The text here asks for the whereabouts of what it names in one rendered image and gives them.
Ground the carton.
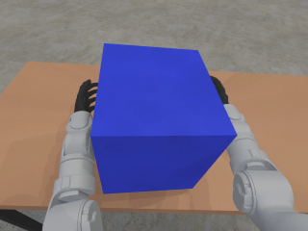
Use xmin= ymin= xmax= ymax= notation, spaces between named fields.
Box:
xmin=90 ymin=43 xmax=238 ymax=194

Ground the robot right upper arm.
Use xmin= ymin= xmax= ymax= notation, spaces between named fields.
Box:
xmin=232 ymin=170 xmax=308 ymax=231

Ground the table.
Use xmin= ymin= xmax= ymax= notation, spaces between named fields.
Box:
xmin=0 ymin=61 xmax=308 ymax=231

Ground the robot left upper arm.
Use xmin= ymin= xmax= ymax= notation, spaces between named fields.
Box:
xmin=42 ymin=198 xmax=103 ymax=231

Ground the right robot hand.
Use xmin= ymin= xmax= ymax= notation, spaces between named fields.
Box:
xmin=210 ymin=75 xmax=229 ymax=105

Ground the robot left forearm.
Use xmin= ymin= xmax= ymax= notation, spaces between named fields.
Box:
xmin=41 ymin=111 xmax=96 ymax=231

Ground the left robot hand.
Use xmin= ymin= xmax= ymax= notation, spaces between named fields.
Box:
xmin=74 ymin=79 xmax=98 ymax=113

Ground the robot right forearm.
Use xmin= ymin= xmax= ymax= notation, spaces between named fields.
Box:
xmin=223 ymin=104 xmax=295 ymax=208

